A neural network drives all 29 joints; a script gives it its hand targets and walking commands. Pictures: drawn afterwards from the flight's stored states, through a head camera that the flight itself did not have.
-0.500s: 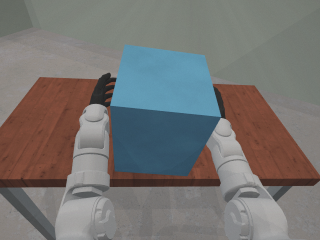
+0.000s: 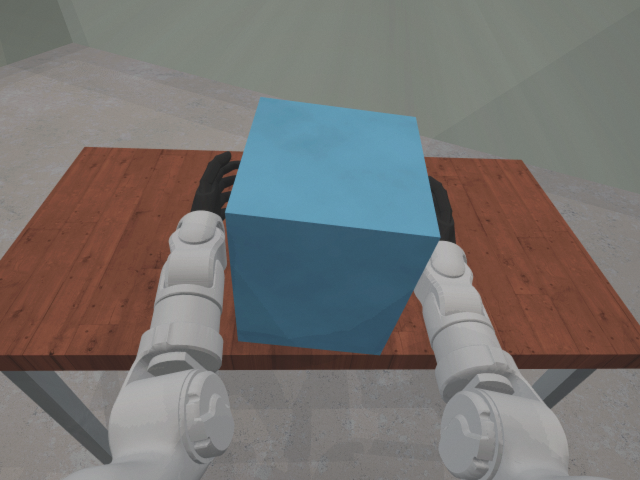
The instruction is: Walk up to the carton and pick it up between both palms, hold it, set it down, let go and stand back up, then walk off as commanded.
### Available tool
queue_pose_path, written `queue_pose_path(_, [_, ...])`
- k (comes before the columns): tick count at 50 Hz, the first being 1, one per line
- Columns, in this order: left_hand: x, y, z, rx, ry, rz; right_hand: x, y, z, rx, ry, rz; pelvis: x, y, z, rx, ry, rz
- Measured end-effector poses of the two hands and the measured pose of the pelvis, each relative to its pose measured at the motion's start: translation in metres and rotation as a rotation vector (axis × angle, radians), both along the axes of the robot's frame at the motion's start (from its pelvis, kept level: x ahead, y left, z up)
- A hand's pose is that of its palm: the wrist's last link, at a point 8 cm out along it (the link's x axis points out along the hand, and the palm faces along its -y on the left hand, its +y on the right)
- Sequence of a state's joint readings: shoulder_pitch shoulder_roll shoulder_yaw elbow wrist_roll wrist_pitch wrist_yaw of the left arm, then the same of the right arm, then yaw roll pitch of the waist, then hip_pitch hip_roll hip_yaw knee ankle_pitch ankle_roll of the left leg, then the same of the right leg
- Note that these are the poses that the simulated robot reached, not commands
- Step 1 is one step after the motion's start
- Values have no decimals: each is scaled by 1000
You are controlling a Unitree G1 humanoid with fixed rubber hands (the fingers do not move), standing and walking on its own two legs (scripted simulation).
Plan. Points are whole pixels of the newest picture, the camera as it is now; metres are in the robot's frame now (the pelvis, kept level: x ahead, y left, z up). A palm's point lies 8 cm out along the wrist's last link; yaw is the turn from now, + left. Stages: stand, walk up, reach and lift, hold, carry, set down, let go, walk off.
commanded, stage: set down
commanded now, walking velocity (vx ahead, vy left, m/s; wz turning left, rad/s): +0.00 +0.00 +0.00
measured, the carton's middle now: (323, 233) +0.42 +0.01 +0.12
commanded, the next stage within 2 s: none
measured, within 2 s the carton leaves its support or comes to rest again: rests again in 1.70 s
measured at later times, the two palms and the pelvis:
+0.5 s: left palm (224, 224) +0.44 +0.14 +0.11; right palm (433, 252) +0.40 -0.15 +0.09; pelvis +0.01 +0.00 +0.00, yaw +0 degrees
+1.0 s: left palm (218, 229) +0.45 +0.15 +0.09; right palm (424, 252) +0.41 -0.14 +0.09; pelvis +0.02 +0.00 +0.00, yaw +0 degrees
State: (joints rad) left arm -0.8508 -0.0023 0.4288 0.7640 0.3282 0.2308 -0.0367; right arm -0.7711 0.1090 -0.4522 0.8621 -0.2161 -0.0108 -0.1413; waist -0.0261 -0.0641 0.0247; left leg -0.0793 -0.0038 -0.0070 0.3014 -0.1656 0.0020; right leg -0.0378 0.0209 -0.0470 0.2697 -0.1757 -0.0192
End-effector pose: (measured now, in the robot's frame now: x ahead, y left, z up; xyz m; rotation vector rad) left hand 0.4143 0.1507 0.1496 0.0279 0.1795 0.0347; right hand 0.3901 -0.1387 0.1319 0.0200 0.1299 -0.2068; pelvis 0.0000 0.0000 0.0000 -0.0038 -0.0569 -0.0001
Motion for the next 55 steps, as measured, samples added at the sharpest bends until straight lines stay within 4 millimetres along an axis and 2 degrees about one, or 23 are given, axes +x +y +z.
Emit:
queue_pose_path(12, [13, 6, -11, 12, 10, -3, 12, 6, -11, -6, 10, -1, 10, 6, 0, -8, 46, 0])
queue_pose_path(22, [21, -7, -34, 17, 61, -20, 14, -6, -34, -3, 59, -18, 12, 2, 0, -8, 90, -4])
queue_pose_path(31, [26, -15, -43, 17, 74, -26, 16, -13, -45, 9, 71, -26, 13, -3, 0, -3, 124, -12])
queue_pose_path(45, [30, -4, -47, 1, 63, -30, 22, -4, -41, -11, 58, -23, 18, -3, 0, 3, 119, -4])
queue_pose_path(55, [31, 1, -65, 15, 92, -34, 21, 2, -58, -13, 89, -25, 19, 6, -1, 0, 152, -12])
